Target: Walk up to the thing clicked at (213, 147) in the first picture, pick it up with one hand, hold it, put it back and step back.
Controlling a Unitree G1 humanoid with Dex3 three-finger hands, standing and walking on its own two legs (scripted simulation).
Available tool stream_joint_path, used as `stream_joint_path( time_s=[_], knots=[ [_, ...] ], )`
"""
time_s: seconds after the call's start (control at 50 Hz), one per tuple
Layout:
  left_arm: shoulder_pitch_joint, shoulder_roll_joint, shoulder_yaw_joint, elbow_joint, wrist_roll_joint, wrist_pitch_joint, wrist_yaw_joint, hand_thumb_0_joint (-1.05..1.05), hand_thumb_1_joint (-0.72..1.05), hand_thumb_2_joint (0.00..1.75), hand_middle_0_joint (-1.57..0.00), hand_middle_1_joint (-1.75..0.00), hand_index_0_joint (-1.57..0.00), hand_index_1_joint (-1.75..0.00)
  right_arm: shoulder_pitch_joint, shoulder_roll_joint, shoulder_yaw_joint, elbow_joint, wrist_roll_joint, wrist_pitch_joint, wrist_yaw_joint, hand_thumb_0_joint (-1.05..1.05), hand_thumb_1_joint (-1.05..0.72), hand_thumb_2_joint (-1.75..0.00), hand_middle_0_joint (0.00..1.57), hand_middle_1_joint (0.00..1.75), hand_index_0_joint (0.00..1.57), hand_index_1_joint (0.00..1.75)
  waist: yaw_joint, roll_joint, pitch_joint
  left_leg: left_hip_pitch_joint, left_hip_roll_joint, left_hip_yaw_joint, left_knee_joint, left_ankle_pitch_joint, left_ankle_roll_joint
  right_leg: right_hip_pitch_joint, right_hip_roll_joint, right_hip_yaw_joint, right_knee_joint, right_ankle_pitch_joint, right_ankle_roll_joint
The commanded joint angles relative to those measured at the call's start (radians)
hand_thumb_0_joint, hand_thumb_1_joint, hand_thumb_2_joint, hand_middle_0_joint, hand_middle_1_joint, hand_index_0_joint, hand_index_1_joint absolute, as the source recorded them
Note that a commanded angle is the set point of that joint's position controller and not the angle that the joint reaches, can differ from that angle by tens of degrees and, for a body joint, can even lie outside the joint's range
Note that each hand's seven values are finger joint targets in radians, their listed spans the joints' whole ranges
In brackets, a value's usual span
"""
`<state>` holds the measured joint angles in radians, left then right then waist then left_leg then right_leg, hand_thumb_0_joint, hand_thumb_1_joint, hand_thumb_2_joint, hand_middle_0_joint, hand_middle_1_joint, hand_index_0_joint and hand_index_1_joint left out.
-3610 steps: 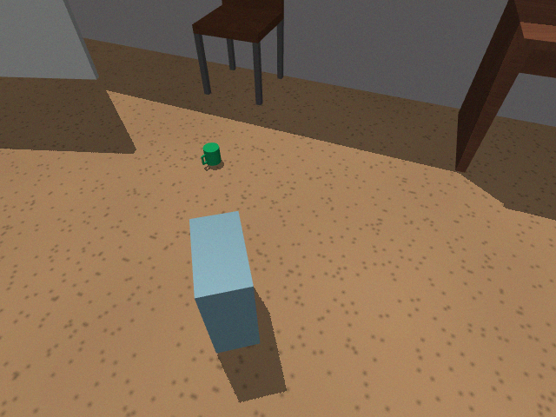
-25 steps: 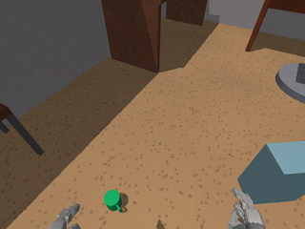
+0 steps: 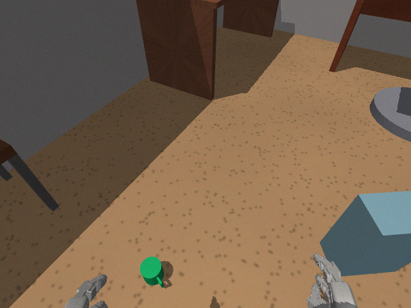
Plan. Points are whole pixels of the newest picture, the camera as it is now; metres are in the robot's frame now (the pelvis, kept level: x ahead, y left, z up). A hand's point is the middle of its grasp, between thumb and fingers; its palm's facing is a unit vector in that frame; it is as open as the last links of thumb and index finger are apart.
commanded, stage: home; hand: left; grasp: from above
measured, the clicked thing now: (154, 274) +0.44 +0.21 -0.67
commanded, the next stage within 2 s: stand in 0.28 s
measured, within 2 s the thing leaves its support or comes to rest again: neither
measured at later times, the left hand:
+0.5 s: hand out of the picture +0.15 +0.20 -0.08, palm faces -0.01 -0.95 -0.32, open 7.4 cm
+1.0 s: hand out of the picture +0.02 +0.24 -0.10, palm faces +0.04 -0.94 -0.33, open 7.4 cm
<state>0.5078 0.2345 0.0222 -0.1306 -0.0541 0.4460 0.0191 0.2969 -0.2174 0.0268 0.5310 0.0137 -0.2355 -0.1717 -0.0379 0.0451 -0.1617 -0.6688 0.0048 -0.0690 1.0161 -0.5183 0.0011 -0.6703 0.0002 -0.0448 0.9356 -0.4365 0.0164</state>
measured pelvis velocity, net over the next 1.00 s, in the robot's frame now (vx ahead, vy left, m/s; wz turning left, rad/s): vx -0.01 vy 0.01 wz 0.00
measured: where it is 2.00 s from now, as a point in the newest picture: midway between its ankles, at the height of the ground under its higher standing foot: outside the picture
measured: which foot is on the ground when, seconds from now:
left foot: down 0.00-1.00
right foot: down 0.00-1.00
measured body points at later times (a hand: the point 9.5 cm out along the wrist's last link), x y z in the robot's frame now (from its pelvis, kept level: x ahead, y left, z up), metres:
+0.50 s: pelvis -0.01 +0.00 +0.01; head +0.01 +0.00 +0.46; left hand +0.15 +0.25 -0.06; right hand +0.14 -0.26 -0.09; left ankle -0.01 +0.11 -0.68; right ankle +0.02 -0.13 -0.68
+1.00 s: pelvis -0.01 +0.01 +0.06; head -0.02 +0.00 +0.51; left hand +0.02 +0.29 -0.08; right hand +0.06 -0.26 -0.08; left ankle -0.01 +0.11 -0.68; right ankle +0.02 -0.13 -0.68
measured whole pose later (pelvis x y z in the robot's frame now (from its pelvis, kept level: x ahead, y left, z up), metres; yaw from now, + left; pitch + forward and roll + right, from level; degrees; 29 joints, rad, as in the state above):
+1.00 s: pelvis -0.01 +0.01 +0.06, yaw +0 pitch -5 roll +0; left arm 0.21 0.28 0.03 1.08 0.03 0.02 0.03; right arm 0.20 -0.27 -0.04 1.05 -0.03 0.00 -0.02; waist 0.02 0.01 0.06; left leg -0.12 -0.04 -0.03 0.44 -0.24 0.02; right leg -0.16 -0.05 -0.01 0.44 -0.21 0.04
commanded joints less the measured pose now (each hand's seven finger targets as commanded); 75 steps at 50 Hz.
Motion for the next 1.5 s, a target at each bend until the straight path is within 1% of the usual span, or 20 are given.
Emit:
stream_joint_path(
  time_s=[0.0, 0.1, 0.2, 0.34, 0.36, 0.38, 0.4, 0.44, 0.46, 0.5, 0.58, 0.66, 0.78, 0.84, 0.9, 1.04, 1.18, 1.34, 1.38, 1.48],
  knots=[
    [-0.032, 0.104, 0.068, -0.202, 0.005, -0.054, 0.009, 0.00, 0.90, 0.90, -0.20, -0.30, -0.20, -0.30, -0.072, -0.129, -0.051, -0.162, -0.004, -0.062, -0.020, 0.00, -0.90, -0.90, 0.20, 0.30, 0.20, 0.30, -0.002, 0.001, -0.068, 0.032, -0.007, 0.012, -0.183, 0.185, 0.012, 0.081, 0.018, -0.018, -0.145, 0.123, -0.018],
    [-0.018, 0.099, 0.060, -0.193, 0.003, -0.055, 0.007, 0.00, 0.90, 0.90, -0.20, -0.30, -0.20, -0.30, -0.067, -0.137, -0.052, -0.158, -0.002, -0.059, -0.018, 0.00, -0.90, -0.90, 0.20, 0.30, 0.20, 0.30, -0.004, 0.015, -0.086, 0.046, 0.004, -0.015, -0.193, 0.235, 0.003, 0.086, 0.020, -0.024, -0.115, 0.158, -0.023],
    [-0.028, 0.095, 0.061, -0.190, 0.001, -0.055, 0.009, 0.00, 0.90, 0.90, -0.20, -0.30, -0.20, -0.30, -0.072, -0.132, -0.051, -0.165, -0.002, -0.059, -0.016, 0.00, -0.90, -0.90, 0.20, 0.30, 0.20, 0.30, -0.002, -0.002, -0.052, 0.020, -0.002, -0.002, -0.190, 0.174, 0.009, 0.073, 0.020, -0.021, -0.135, 0.112, -0.020],
    [-0.024, 0.107, 0.069, -0.198, 0.001, -0.053, 0.009, 0.00, 0.90, 0.90, -0.20, -0.30, -0.20, -0.30, -0.066, -0.129, -0.051, -0.165, -0.001, -0.060, -0.020, 0.00, -0.90, -0.90, 0.20, 0.30, 0.20, 0.30, -0.003, -0.014, -0.086, 0.027, -0.012, 0.015, -0.166, 0.214, 0.015, 0.094, 0.016, -0.014, -0.142, 0.152, -0.018],
    [-0.308, 0.184, 0.071, 0.153, 0.121, -0.261, 0.043, 0.00, 0.90, 0.90, -0.20, -0.30, -0.20, -0.30, -0.135, -0.239, -0.094, 0.086, -0.137, 0.055, 0.039, 0.00, -0.90, -0.90, 0.20, 0.30, 0.20, 0.30, 0.067, -0.066, 0.152, 0.070, 0.027, -0.028, -0.247, 0.350, 0.048, 0.248, -0.064, 0.082, -0.182, 0.136, -0.064],
    [-0.227, 0.196, 0.084, 0.325, 0.129, -0.326, 0.038, 0.00, 0.90, 0.90, -0.20, -0.30, -0.20, -0.30, -0.130, -0.245, -0.104, 0.103, -0.137, 0.096, 0.067, 0.00, -0.90, -0.90, 0.20, 0.30, 0.20, 0.30, 0.067, -0.093, 0.065, 0.147, 0.021, -0.001, -0.247, 0.392, 0.062, 0.278, -0.078, 0.133, -0.204, 0.156, -0.096],
    [-0.217, 0.201, 0.075, 0.372, 0.126, -0.357, 0.032, 0.00, 0.90, 0.90, -0.20, -0.30, -0.20, -0.30, -0.120, -0.252, -0.107, 0.072, -0.144, 0.119, 0.084, 0.00, -0.90, -0.90, 0.20, 0.30, 0.20, 0.30, 0.047, -0.089, 0.058, 0.157, 0.012, -0.022, -0.246, 0.360, 0.061, 0.260, -0.073, 0.158, -0.235, 0.161, -0.105],
    [-0.251, 0.217, 0.066, 0.458, 0.130, -0.395, 0.025, 0.00, 0.90, 0.90, -0.20, -0.30, -0.20, -0.30, -0.115, -0.220, -0.105, 0.119, -0.097, 0.132, 0.118, 0.00, -0.90, -0.90, 0.20, 0.30, 0.20, 0.30, 0.053, -0.081, 0.034, 0.227, 0.005, -0.015, -0.287, 0.316, 0.055, 0.313, -0.103, 0.168, -0.235, 0.201, -0.099],
    [-0.281, 0.209, 0.066, 0.504, 0.121, -0.397, 0.020, 0.00, 0.90, 0.90, -0.20, -0.30, -0.20, -0.30, -0.118, -0.208, -0.102, 0.135, -0.080, 0.138, 0.133, 0.00, -0.90, -0.90, 0.20, 0.30, 0.20, 0.30, 0.059, -0.096, 0.045, 0.245, -0.003, -0.007, -0.307, 0.264, 0.054, 0.302, -0.107, 0.165, -0.268, 0.159, -0.086],
    [-0.291, 0.215, 0.067, 0.599, 0.111, -0.410, 0.022, 0.00, 0.90, 0.90, -0.20, -0.30, -0.20, -0.30, -0.128, -0.202, -0.111, 0.172, -0.065, 0.148, 0.148, 0.00, -0.90, -0.90, 0.20, 0.30, 0.20, 0.30, 0.061, -0.121, 0.039, 0.287, -0.007, -0.004, -0.311, 0.296, 0.048, 0.330, -0.119, 0.174, -0.323, 0.204, -0.078],
    [-0.346, 0.200, 0.068, 0.753, 0.102, -0.437, 0.025, 0.00, 0.90, 0.90, -0.20, -0.30, -0.20, -0.30, -0.136, -0.216, -0.115, 0.245, -0.075, 0.170, 0.152, 0.00, -0.90, -0.90, 0.20, 0.30, 0.20, 0.30, 0.061, -0.023, 0.098, 0.331, 0.027, -0.059, -0.433, 0.301, 0.056, 0.351, -0.092, 0.120, -0.339, 0.194, -0.044],
    [-0.333, 0.185, 0.063, 0.886, 0.096, -0.451, 0.021, 0.00, 0.90, 0.90, -0.20, -0.30, -0.20, -0.30, -0.148, -0.220, -0.113, 0.302, -0.068, 0.183, 0.145, 0.00, -0.90, -0.90, 0.20, 0.30, 0.20, 0.30, 0.072, -0.004, 0.118, 0.363, 0.053, -0.087, -0.519, 0.353, 0.052, 0.444, -0.082, 0.092, -0.387, 0.261, -0.036],
    [-0.338, 0.210, 0.061, 1.032, 0.090, -0.460, 0.026, 0.00, 0.90, 0.90, -0.20, -0.30, -0.20, -0.30, -0.141, -0.240, -0.110, 0.387, -0.054, 0.202, 0.135, 0.00, -0.90, -0.90, 0.20, 0.30, 0.20, 0.30, 0.060, -0.038, 0.144, 0.468, 0.055, -0.071, -0.596, 0.399, 0.038, 0.506, -0.102, 0.102, -0.494, 0.321, -0.036],
    [-0.347, 0.214, 0.056, 1.082, 0.086, -0.455, 0.027, 0.00, 0.90, 0.90, -0.20, -0.30, -0.20, -0.30, -0.142, -0.251, -0.109, 0.420, -0.050, 0.206, 0.132, 0.00, -0.90, -0.90, 0.20, 0.30, 0.20, 0.30, 0.058, -0.016, 0.178, 0.475, 0.066, -0.084, -0.664, 0.356, 0.035, 0.518, -0.094, 0.092, -0.528, 0.276, -0.029],
    [-0.356, 0.217, 0.053, 1.123, 0.086, -0.453, 0.025, 0.00, 0.90, 0.90, -0.20, -0.30, -0.20, -0.30, -0.138, -0.256, -0.108, 0.446, -0.048, 0.211, 0.132, 0.00, -0.90, -0.90, 0.20, 0.30, 0.20, 0.30, 0.053, -0.008, 0.201, 0.471, 0.070, -0.087, -0.710, 0.311, 0.033, 0.541, -0.096, 0.090, -0.549, 0.270, -0.024],
    [-0.354, 0.228, 0.048, 1.189, 0.087, -0.457, 0.025, 0.00, 0.90, 0.90, -0.20, -0.30, -0.20, -0.30, -0.153, -0.252, -0.102, 0.487, -0.043, 0.212, 0.135, 0.00, -0.90, -0.90, 0.20, 0.30, 0.20, 0.30, 0.059, -0.041, 0.213, 0.511, 0.071, -0.079, -0.730, 0.357, 0.028, 0.556, -0.110, 0.096, -0.601, 0.281, -0.022],
    [-0.365, 0.233, 0.044, 1.215, 0.084, -0.455, 0.021, 0.00, 0.90, 0.90, -0.20, -0.30, -0.20, -0.30, -0.162, -0.262, -0.100, 0.508, -0.043, 0.219, 0.141, 0.00, -0.90, -0.90, 0.20, 0.30, 0.20, 0.30, 0.055, -0.033, 0.235, 0.492, 0.076, -0.083, -0.759, 0.248, 0.028, 0.544, -0.108, 0.101, -0.629, 0.214, -0.021],
    [-0.386, 0.268, 0.049, 1.226, 0.083, -0.461, 0.016, 0.00, 0.90, 0.90, -0.20, -0.30, -0.20, -0.30, -0.161, -0.262, -0.090, 0.521, -0.040, 0.222, 0.148, 0.00, -0.90, -0.90, 0.20, 0.30, 0.20, 0.30, 0.049, -0.062, 0.250, 0.502, 0.068, -0.066, -0.744, 0.250, 0.026, 0.512, -0.114, 0.122, -0.666, 0.144, -0.020],
    [-0.394, 0.261, 0.047, 1.227, 0.080, -0.464, 0.017, 0.00, 0.90, 0.90, -0.20, -0.30, -0.20, -0.30, -0.161, -0.263, -0.089, 0.523, -0.040, 0.219, 0.148, 0.00, -0.90, -0.90, 0.20, 0.30, 0.20, 0.30, 0.048, -0.055, 0.215, 0.521, 0.077, -0.065, -0.736, 0.303, 0.029, 0.538, -0.124, 0.127, -0.662, 0.191, -0.027],
    [-0.398, 0.268, 0.048, 1.233, 0.075, -0.464, 0.012, 0.00, 0.90, 0.90, -0.20, -0.30, -0.20, -0.30, -0.160, -0.270, -0.083, 0.533, -0.038, 0.220, 0.148, 0.00, -0.90, -0.90, 0.20, 0.30, 0.20, 0.30, 0.053, -0.031, 0.228, 0.500, 0.078, -0.061, -0.745, 0.280, 0.026, 0.547, -0.118, 0.130, -0.664, 0.183, -0.029]
  ],
)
